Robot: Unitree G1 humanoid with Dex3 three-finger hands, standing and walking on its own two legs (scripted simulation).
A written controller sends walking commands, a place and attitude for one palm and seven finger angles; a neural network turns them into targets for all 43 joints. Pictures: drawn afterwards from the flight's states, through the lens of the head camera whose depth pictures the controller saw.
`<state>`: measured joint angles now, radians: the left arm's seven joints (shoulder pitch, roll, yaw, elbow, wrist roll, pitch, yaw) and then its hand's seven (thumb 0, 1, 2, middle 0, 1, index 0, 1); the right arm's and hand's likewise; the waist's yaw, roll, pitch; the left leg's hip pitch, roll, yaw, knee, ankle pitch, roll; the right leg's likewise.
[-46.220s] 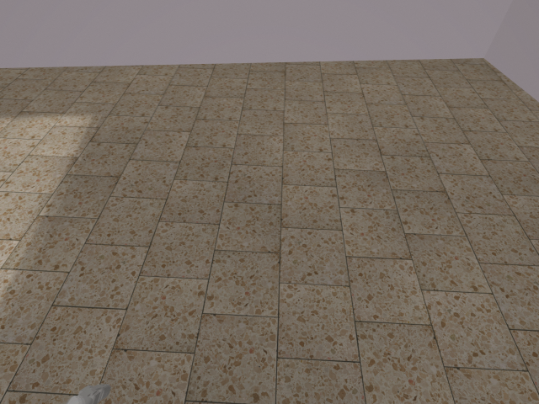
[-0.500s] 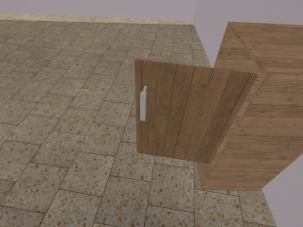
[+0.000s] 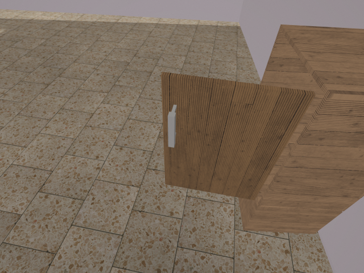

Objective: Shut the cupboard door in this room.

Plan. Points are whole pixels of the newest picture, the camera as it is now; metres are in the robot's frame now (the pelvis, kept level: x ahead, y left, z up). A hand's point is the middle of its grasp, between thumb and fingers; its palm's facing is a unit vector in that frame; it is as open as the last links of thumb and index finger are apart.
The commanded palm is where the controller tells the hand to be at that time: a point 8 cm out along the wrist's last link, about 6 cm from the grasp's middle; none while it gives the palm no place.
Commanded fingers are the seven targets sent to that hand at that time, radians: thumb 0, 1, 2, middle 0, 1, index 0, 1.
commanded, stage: look again from close up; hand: left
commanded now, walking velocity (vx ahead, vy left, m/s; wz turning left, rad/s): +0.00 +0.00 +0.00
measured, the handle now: (173, 126) +0.56 +0.06 -0.03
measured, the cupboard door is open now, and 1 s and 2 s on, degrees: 82 82 82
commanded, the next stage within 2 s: shuffle to correct the standing spot in 0.22 s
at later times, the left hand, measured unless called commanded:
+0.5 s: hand out of the picture +0.05 +0.15 -0.18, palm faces -0.01 -0.99 -0.17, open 7.3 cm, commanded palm none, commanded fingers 0.00 0.90 0.90 -0.20 -0.30 -0.20 -0.30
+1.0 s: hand out of the picture +0.16 +0.10 -0.18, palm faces -0.05 -0.98 -0.18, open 7.3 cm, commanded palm none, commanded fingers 0.00 0.90 0.90 -0.20 -0.30 -0.20 -0.30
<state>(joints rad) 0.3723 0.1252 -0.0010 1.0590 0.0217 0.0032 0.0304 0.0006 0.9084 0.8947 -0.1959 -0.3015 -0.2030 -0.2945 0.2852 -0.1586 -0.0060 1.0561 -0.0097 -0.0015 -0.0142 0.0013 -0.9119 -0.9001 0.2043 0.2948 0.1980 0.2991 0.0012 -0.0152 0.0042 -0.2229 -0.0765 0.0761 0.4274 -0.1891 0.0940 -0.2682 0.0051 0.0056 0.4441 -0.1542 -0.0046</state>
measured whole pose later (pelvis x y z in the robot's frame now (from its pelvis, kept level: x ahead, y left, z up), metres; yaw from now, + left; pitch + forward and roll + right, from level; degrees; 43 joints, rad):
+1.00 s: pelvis +0.06 -0.07 +0.00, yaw -4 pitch -1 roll +0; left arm 0.17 0.17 0.03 0.98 0.01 0.01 0.03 0.00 0.92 0.89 -0.20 -0.30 -0.21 -0.29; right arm 0.25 -0.15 -0.03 1.06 -0.01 0.02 -0.02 0.00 -0.91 -0.90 0.20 0.29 0.20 0.30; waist -0.01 -0.04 0.06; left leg -0.16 0.02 0.07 0.51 -0.33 0.00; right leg -0.29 -0.03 -0.03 0.52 -0.22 0.00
